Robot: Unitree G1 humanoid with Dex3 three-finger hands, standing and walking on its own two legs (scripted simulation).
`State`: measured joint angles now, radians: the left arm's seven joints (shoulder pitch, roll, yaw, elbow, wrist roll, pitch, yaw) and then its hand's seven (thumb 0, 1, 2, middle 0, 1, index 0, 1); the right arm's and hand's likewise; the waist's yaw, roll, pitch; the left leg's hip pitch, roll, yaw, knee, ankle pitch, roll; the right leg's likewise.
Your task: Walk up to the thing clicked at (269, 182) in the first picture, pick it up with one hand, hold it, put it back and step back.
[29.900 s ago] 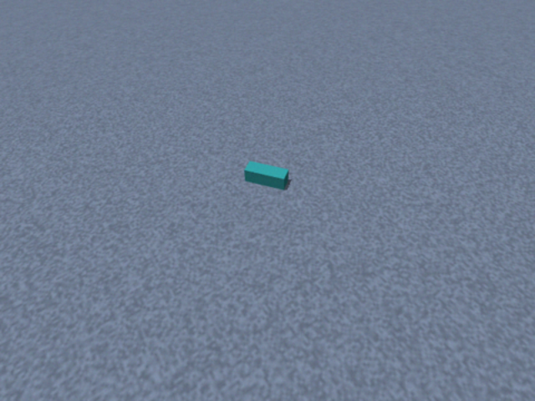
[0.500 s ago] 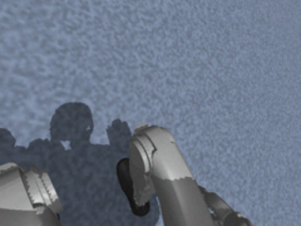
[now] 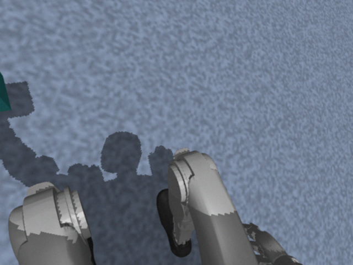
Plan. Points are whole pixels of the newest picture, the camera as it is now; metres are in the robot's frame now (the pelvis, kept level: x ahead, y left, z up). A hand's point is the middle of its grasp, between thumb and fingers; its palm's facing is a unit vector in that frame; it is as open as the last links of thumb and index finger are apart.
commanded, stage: lift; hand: left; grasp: from above
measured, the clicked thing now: out of the picture +0.49 +0.40 -0.20
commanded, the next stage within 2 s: hold in 1.78 s
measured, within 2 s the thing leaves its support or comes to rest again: neither
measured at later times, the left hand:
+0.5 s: hand out of the picture +0.43 +0.39 -0.06, palm faces -0.48 -0.17 -0.86, open 10.8 cm
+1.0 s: hand out of the picture +0.34 +0.34 +0.14, palm faces -0.40 -0.17 -0.90, open 11.0 cm
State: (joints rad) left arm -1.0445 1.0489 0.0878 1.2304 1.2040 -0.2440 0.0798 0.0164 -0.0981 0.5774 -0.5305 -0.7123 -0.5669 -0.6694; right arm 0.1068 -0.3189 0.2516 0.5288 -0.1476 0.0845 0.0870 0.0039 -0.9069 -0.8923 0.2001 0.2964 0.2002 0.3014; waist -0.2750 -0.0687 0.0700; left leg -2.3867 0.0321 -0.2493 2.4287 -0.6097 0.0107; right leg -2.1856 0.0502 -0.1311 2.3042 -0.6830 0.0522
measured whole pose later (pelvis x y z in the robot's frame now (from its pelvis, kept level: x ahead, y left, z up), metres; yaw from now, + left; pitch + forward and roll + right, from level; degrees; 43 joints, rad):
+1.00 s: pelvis +0.00 -0.01 +0.21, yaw +10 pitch +27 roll -6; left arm -0.46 0.65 -0.01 0.66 0.95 -0.10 -0.03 0.01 -0.08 0.58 -0.49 -0.75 -0.53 -0.71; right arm 0.14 -0.24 0.02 0.65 0.01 0.09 -0.02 0.01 -0.90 -0.89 0.20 0.30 0.20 0.30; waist -0.10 0.05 -0.15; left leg -1.66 0.06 -0.09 1.73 -0.54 0.00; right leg -1.55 0.00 -0.05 1.68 -0.60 0.04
